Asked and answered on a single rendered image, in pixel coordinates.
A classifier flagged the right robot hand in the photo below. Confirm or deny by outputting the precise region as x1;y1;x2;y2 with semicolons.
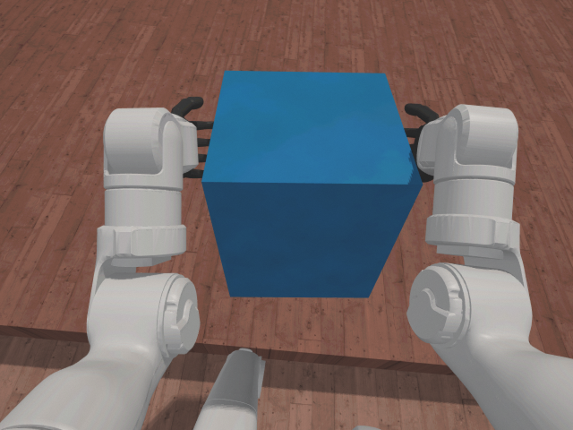
404;103;439;183

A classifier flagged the robot left forearm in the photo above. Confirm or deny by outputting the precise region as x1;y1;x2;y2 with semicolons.
87;107;199;343

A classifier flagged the carton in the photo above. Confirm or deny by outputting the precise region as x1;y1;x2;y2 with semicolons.
201;71;423;298

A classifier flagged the robot right forearm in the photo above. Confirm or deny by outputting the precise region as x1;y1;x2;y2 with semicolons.
416;104;532;308

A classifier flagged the left robot hand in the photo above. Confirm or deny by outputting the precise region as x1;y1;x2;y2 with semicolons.
171;97;214;178

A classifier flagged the right robot upper arm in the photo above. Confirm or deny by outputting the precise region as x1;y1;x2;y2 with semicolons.
406;262;573;430

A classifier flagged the left robot upper arm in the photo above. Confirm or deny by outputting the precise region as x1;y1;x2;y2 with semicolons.
0;272;201;430

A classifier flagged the left robot shin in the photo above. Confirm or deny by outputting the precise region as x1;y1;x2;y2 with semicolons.
227;348;252;357

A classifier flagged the left robot thigh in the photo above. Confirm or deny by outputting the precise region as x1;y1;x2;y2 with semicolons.
193;350;266;430

